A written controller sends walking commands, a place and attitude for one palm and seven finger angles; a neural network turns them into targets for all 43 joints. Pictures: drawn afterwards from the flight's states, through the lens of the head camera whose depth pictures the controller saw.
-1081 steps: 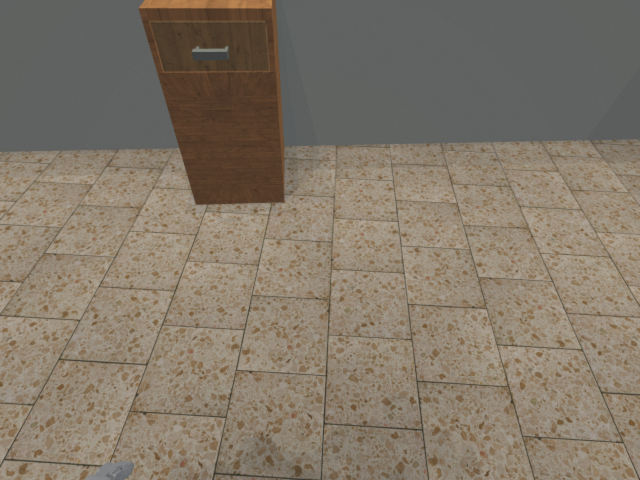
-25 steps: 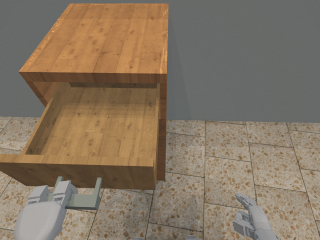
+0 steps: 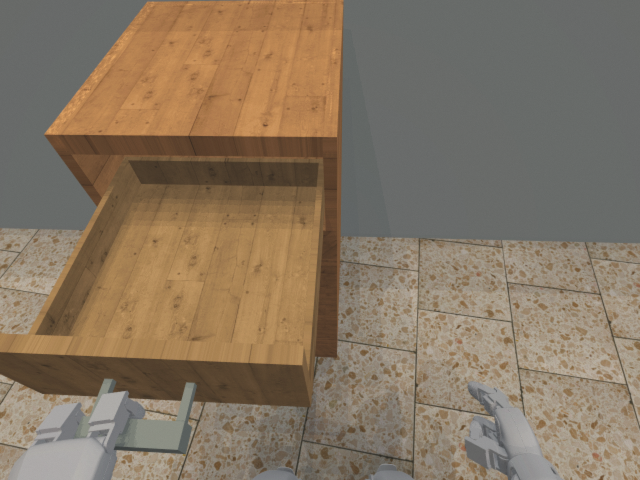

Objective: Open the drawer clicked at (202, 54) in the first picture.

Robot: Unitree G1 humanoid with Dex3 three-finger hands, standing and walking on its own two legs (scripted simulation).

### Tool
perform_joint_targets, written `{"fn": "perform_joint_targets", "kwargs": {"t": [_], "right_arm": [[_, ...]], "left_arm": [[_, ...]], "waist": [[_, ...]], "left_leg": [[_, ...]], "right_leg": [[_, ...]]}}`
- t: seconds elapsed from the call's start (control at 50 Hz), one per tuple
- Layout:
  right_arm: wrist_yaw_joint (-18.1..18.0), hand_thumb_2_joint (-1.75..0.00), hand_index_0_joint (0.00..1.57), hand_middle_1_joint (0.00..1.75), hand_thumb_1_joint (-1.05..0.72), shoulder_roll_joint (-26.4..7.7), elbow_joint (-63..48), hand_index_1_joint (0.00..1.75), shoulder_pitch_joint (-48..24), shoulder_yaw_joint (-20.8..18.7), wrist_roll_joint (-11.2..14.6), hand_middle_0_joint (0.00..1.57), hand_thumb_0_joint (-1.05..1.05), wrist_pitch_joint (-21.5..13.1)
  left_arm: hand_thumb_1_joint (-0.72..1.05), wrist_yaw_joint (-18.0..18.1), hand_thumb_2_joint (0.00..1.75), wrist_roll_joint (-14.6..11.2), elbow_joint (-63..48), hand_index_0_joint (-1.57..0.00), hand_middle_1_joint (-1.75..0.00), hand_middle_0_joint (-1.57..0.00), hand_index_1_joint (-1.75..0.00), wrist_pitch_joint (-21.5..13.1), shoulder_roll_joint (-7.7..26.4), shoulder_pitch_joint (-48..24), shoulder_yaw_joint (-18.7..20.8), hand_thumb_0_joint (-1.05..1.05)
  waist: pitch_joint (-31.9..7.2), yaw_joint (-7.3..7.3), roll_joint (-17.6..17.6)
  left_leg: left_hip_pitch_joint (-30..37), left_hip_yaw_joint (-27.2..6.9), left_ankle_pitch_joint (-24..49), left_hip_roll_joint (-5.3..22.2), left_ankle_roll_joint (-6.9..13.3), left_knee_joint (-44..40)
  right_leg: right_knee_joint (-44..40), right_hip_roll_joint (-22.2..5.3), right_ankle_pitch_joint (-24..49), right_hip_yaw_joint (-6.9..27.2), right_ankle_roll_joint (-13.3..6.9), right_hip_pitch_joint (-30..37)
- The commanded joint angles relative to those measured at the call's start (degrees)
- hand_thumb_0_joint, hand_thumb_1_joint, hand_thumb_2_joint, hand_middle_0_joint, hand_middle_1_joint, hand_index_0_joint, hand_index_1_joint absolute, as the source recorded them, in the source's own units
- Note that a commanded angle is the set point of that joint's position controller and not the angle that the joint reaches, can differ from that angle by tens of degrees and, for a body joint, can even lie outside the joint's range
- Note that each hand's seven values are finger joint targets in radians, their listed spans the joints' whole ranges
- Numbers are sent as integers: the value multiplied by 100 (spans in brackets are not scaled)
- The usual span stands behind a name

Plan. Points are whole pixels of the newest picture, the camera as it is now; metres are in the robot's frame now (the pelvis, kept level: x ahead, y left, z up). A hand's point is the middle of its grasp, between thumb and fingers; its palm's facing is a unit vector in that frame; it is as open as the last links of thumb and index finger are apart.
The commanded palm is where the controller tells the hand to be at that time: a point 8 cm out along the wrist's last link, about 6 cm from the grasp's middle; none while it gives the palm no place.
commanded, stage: pull the drawer open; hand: left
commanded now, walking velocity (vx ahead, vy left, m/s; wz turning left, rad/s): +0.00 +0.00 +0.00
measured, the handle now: (141, 412) +0.19 +0.23 +0.01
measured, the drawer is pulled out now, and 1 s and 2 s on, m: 0.30 0.30 0.30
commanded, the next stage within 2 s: open the thumb to release the handle in 0.08 s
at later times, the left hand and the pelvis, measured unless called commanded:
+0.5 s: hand (80, 479) +0.12 +0.27 +0.00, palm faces -0.04 -0.05 -1.00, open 8.7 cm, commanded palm +0.10 +0.27 +0.04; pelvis -0.01 -0.01 -0.01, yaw +2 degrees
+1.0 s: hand (106, 461) +0.14 +0.26 +0.00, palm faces -0.02 -0.05 -1.00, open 13.8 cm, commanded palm +0.12 +0.25 +0.04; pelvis -0.02 -0.01 +0.00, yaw +2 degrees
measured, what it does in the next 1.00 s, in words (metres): stands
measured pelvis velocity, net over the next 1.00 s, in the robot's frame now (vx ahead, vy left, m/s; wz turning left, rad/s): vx -0.02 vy -0.01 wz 0.04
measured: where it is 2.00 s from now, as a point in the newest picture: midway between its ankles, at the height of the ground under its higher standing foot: outside the picture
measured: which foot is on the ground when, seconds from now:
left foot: down 0.00-1.00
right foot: down 0.00-1.00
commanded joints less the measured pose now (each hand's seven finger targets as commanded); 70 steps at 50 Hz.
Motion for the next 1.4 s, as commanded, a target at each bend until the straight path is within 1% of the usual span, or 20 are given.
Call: {"fn": "perform_joint_targets", "kwargs": {"t": [0.0,0.14,0.16,0.18,0.2,0.24,0.28,0.4,0.48,0.56,0.74,0.76,0.82,0.9,0.94,1.04,1.06,1.18,1.3,1.38], "right_arm": [[-34,-90,20,30,-90,-567,-991,30,-588,-207,10,20,0,-270],[-46,-90,20,30,-90,-549,-973,30,-648,-222,38,20,0,-234],[-99,-90,20,30,-90,-684,-788,30,-587,-224,-32,20,0,-169],[-173,-90,20,30,-90,-640,-818,30,-603,-251,-65,20,0,-190],[-181,-90,20,30,-90,-558,-796,30,-562,-229,-49,20,0,-238],[-110,-90,20,30,-90,-610,-853,30,-501,-301,-39,20,0,-283],[-95,-90,20,30,-90,-630,-835,30,-455,-323,-35,20,0,-261],[-227,-90,20,30,-90,-656,-769,30,-483,-352,64,20,0,-239],[-229,-90,20,30,-90,-675,-799,30,-462,-295,66,20,0,-267],[-274,-90,20,30,-90,-673,-796,30,-481,-265,108,20,0,-297],[-275,-90,20,30,-90,-678,-761,30,-404,-277,80,20,0,-400],[-222,-90,20,30,-90,-697,-813,30,-414,-245,38,20,0,-445],[-223,-90,20,30,-90,-725,-755,30,-359,-282,19,20,0,-481],[-223,-90,20,30,-90,-695,-784,30,-385,-284,39,20,0,-446],[-209,-90,20,30,-90,-705,-787,30,-378,-269,43,20,0,-440],[-263,-90,20,30,-90,-711,-801,30,-353,-262,109,20,0,-449],[-277,-90,20,30,-90,-712,-799,30,-379,-242,127,20,0,-434],[-309,-90,20,30,-90,-701,-831,30,-337,-197,118,20,0,-485],[-300,-90,20,30,-90,-671,-839,30,-391,-196,146,20,0,-555],[-251,-90,20,30,-90,-700,-833,30,-395,-181,137,20,0,-553]], "left_arm": [[90,368,90,-82,-838,-40,-135,-40,-135,-68,944,1547,940,0],[90,351,90,-167,-908,-40,-135,-40,-135,-98,985,1840,1054,0],[90,446,90,22,-887,-40,-135,-40,-135,-128,1441,-316,1281,0],[83,541,87,77,-825,-40,-134,-40,-134,-248,1449,-171,1549,0],[76,543,84,116,-398,-39,-134,-39,-134,-250,1189,286,1333,0],[62,527,78,4,-676,-38,-132,-38,-132,-302,1149,338,1286,0],[48,533,72,-130,-788,-37,-130,-37,-130,-198,1187,391,1322,0],[6,367,54,-235,-462,-34,-126,-34,-126,46,936,-56,920,0],[-22,302,42,-165,-505,-32,-123,-32,-123,120,1020,-190,811,0],[-50,259,30,-107,-373,-30,-120,-30,-120,157,1047,-376,740,0],[-50,297,30,-79,-408,-30,-120,-30,-120,19,1146,-632,801,0],[-50,249,30,-123,-536,-30,-120,-30,-120,60,675,-720,233,0],[-50,284,30,-67,-456,-30,-120,-30,-120,42,925,-1022,437,0],[-50,404,30,121,-321,-30,-120,-30,-120,135,1066,-978,606,0],[-50,426,30,145,-294,-30,-120,-30,-120,228,962,-1106,488,0],[-50,330,30,-7,-250,-30,-120,-30,-120,420,864,-1258,310,0],[-50,321,30,-44,-145,-30,-120,-30,-120,465,960,-1234,437,0],[-50,207,30,-101,-853,-30,-120,-30,-120,457,1170,-1460,471,0],[-50,79,30,-255,-1139,-30,-120,-30,-120,330,1175,-1072,538,0],[-50,0,30,-334,-1200,-30,-120,-30,-120,331,1367,-1056,773,0]], "waist": [[-852,330,73],[-912,388,122],[-606,-171,-256],[-843,139,-9],[-654,105,115],[-939,155,315],[-1312,137,328],[-855,-79,-205],[-935,-33,-204],[-633,-63,-150],[-662,-33,216],[-685,-174,165],[-744,-172,-66],[-739,-43,42],[-760,-80,66],[-821,-141,-21],[-813,-153,-223],[-1007,-120,21],[-632,-88,239],[-615,-83,30]], "left_leg": [[618,-184,2127,-135,-65,-604],[521,-149,2310,-117,-40,-591],[262,-290,1854,-136,-28,-319],[215,-271,1739,-152,-11,-381],[222,-259,1689,-151,-7,-402],[483,-251,1831,-147,-63,-377],[661,-231,2068,-153,-86,-371],[280,-252,1456,-121,39,-532],[432,-228,1408,-141,54,-640],[369,-247,1155,-124,84,-746],[480,-248,1137,-149,73,-756],[555,-279,1159,-128,79,-763],[515,-285,1086,-112,79,-683],[445,-260,1106,-126,54,-732],[493,-250,1150,-125,46,-745],[560,-223,1210,-112,85,-836],[517,-256,1234,-102,88,-869],[1025,-214,1449,-122,99,-1061],[1265,-251,1578,-89,94,-1266],[1333,-263,1615,-87,86,-1361]], "right_leg": [[-861,-185,1863,236,-167,834],[-849,-208,2260,256,-159,1062],[-769,-224,1979,387,-129,349],[-677,-229,1822,279,-114,556],[-676,-213,1694,123,-136,504],[-667,-189,1581,179,-176,371],[-662,-187,1780,172,-151,515],[-929,-225,1546,88,-59,770],[-1053,-253,1333,160,-64,796],[-1217,-256,1035,146,-75,818],[-1248,-256,921,174,-96,809],[-1242,-266,900,118,-96,704],[-1238,-263,756,137,-62,566],[-1180,-247,844,141,-96,685],[-1176,-249,891,101,-95,677],[-1325,-265,1123,119,-42,992],[-1348,-256,1191,164,-39,1066],[-1552,-304,1344,240,-31,1316],[-1721,-293,1423,193,-55,1441],[-1829,-316,1462,234,-35,1550]]}}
